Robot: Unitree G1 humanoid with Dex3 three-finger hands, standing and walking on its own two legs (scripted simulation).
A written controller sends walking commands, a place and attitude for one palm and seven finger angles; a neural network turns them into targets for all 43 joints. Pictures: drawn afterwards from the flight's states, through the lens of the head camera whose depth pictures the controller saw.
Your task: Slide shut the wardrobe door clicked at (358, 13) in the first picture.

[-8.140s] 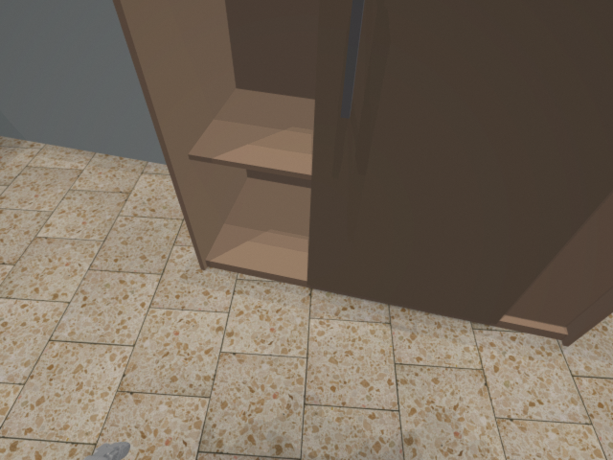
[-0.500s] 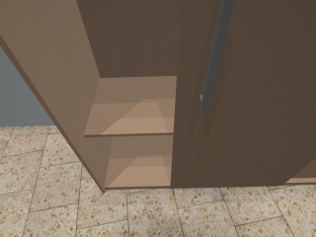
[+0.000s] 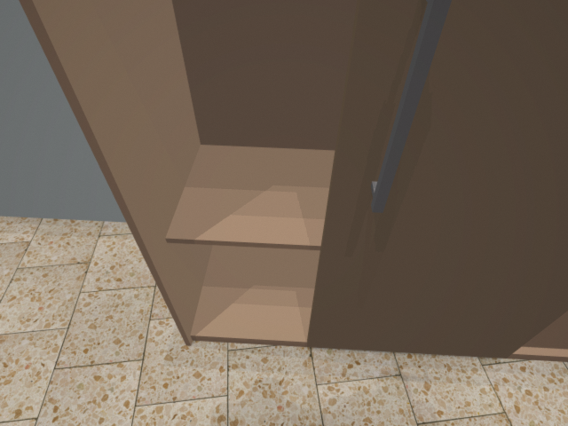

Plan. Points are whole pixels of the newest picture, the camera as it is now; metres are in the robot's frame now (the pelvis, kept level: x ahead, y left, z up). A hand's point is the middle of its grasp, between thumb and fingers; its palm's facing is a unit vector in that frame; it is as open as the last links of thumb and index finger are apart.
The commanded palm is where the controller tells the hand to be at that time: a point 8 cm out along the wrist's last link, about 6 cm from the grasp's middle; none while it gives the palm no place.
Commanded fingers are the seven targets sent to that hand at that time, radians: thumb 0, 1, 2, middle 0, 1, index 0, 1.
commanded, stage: come to a stop and stand still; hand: right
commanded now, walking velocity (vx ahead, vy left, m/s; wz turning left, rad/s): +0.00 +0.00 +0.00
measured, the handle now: (398, 119) +0.50 -0.13 +0.21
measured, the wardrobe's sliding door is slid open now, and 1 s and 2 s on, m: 0.42 0.42 0.42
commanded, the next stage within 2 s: look again from close up in 0.40 s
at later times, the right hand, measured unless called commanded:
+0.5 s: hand out of the picture +0.00 -0.17 -0.18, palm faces +0.05 +0.98 -0.20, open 7.4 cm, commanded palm none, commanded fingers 0.00 -0.90 -0.90 0.20 0.30 0.20 0.30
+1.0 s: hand out of the picture +0.00 -0.18 -0.19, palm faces +0.02 +0.99 -0.16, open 7.4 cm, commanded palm none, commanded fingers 0.00 -0.90 -0.90 0.20 0.30 0.20 0.30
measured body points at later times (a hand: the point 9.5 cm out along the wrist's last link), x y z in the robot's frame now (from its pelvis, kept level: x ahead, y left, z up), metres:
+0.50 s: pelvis +0.01 -0.01 -0.01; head +0.01 +0.00 +0.44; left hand +0.01 +0.21 -0.17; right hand -0.01 -0.22 -0.17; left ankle -0.05 +0.09 -0.74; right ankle +0.04 -0.08 -0.74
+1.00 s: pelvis +0.02 -0.02 +0.00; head +0.04 -0.04 +0.45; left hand +0.04 +0.21 -0.16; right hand +0.00 -0.23 -0.17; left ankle -0.05 +0.09 -0.74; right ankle +0.04 -0.08 -0.74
